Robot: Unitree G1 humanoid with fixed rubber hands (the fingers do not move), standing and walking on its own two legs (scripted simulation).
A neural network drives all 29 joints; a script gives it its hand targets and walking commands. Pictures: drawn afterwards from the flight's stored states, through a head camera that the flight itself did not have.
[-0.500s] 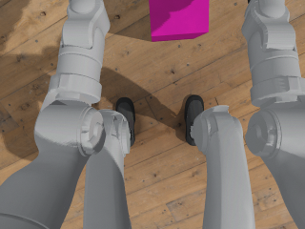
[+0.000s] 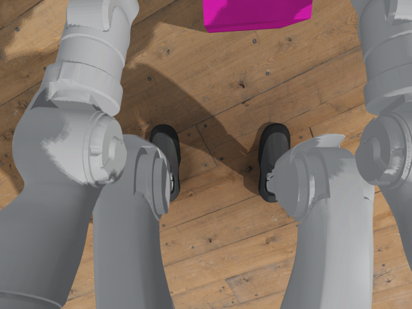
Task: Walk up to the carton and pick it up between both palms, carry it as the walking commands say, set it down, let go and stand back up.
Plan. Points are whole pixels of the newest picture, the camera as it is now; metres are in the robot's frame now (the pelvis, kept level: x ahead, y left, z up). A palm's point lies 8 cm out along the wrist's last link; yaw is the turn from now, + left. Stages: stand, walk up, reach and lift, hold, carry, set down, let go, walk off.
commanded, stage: reach and lift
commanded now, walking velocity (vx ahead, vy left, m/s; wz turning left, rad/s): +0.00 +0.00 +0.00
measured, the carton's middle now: out of the picture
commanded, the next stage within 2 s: none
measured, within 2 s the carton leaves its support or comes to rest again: leaves its support in 1.88 s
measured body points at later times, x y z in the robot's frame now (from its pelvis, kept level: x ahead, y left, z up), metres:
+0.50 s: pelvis +0.00 +0.01 -0.04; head +0.40 +0.00 +0.16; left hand +0.58 +0.13 -0.25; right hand +0.57 -0.19 -0.25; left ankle +0.12 +0.14 -0.38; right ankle +0.13 -0.13 -0.38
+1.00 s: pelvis +0.00 +0.01 -0.04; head +0.40 +0.00 +0.16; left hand +0.57 +0.10 -0.25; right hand +0.58 -0.16 -0.25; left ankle +0.12 +0.14 -0.38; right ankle +0.13 -0.13 -0.38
